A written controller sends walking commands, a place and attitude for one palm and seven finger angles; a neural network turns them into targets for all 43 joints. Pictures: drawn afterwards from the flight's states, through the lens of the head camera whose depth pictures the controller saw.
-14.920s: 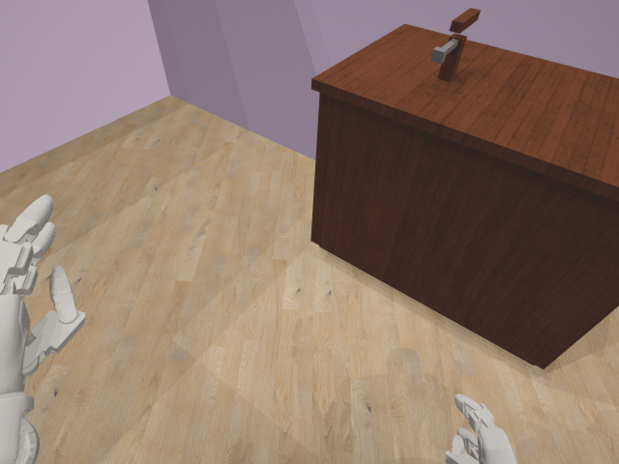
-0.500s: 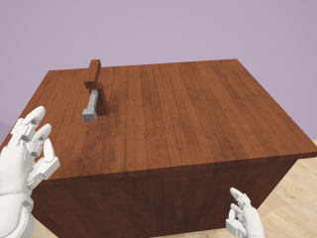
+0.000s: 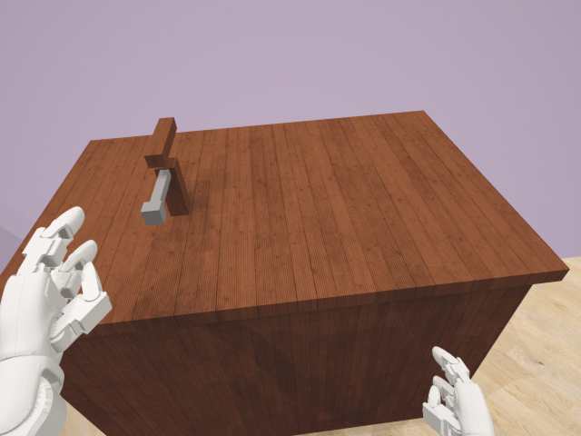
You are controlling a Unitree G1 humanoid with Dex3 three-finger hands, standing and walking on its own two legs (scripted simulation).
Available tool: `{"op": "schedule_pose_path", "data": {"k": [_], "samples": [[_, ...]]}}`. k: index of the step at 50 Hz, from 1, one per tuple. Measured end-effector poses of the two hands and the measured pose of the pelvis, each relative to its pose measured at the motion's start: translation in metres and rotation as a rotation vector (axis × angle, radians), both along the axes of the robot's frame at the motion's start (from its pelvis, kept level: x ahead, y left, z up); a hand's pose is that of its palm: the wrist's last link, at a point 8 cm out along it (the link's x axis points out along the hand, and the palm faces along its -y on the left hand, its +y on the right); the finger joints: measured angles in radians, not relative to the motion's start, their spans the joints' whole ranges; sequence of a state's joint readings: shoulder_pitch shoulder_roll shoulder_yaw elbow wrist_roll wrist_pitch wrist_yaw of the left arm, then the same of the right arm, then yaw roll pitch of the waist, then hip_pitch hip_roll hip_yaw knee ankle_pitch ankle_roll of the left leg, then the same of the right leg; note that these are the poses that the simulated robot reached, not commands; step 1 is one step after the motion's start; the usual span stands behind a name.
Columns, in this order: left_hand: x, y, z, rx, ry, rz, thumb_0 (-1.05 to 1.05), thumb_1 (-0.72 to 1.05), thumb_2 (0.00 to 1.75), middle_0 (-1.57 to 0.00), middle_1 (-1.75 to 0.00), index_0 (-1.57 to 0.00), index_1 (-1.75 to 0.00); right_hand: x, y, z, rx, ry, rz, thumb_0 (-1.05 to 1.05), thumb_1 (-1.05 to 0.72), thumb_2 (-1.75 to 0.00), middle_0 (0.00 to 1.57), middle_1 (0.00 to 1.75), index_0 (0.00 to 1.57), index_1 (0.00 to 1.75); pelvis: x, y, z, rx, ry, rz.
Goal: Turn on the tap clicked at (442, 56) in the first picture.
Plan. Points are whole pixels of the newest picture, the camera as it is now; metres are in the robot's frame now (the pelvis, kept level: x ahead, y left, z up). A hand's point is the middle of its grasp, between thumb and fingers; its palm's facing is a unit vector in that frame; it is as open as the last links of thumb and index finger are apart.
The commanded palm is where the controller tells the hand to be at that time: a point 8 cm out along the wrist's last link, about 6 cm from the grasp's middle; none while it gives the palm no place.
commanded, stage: turn the palm inward beside the body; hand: left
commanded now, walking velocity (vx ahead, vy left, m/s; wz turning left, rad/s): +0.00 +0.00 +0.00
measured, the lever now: (154, 213) +0.38 +0.28 +0.13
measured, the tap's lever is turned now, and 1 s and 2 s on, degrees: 0 0 0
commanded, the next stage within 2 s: reach beside the lever's end, fingers flat in 0.28 s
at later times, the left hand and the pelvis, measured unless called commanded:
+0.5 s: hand (108, 300) +0.19 +0.22 +0.18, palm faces +0.43 -0.89 -0.14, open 7.4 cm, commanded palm +0.14 +0.27 +0.19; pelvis +0.01 -0.01 +0.00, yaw +0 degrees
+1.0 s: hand (118, 277) +0.23 +0.24 +0.16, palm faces +0.42 -0.90 -0.10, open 7.4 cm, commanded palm +0.19 +0.28 +0.17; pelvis +0.01 +0.01 +0.00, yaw +0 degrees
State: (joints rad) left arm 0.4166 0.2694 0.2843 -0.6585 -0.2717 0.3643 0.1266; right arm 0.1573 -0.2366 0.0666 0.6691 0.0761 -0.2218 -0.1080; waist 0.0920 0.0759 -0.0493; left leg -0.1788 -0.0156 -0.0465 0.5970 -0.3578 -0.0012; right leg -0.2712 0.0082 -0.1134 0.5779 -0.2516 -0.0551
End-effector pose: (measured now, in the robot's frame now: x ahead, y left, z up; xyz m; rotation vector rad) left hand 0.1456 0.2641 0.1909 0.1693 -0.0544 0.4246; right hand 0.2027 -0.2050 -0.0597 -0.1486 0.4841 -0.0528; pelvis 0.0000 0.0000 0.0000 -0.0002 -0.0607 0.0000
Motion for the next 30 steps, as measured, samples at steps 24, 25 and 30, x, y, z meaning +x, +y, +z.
{"op": "schedule_pose_path", "data": {"k": [24,25,30], "samples": [[0.002,-0.003,-0.007,-0.012,0.006,0.020,0.02,0.90,0.90,-0.21,-0.30,-0.21,-0.30,0.007,-0.018,-0.001,-0.021,0.005,-0.022,0.02,-0.91,-0.90,0.20,0.30,0.20,0.30,0.005,-0.007,-0.002,-0.009,0.015,0.006],[0.002,0.000,-0.008,-0.014,0.008,0.023,0.02,0.90,0.90,-0.21,-0.30,-0.21,-0.30,0.007,-0.016,-0.001,-0.020,0.007,-0.021,0.02,-0.91,-0.90,0.20,0.30,0.20,0.30,0.006,-0.006,-0.002,-0.009,0.015,0.007],[0.010,0.007,-0.013,-0.032,0.013,0.026,0.02,0.90,0.90,-0.21,-0.30,-0.20,-0.30,0.005,-0.006,-0.002,-0.018,0.013,-0.006,0.02,-0.91,-0.90,0.20,0.30,0.20,0.30,0.006,0.000,-0.001,-0.007,0.014,0.010]]}}
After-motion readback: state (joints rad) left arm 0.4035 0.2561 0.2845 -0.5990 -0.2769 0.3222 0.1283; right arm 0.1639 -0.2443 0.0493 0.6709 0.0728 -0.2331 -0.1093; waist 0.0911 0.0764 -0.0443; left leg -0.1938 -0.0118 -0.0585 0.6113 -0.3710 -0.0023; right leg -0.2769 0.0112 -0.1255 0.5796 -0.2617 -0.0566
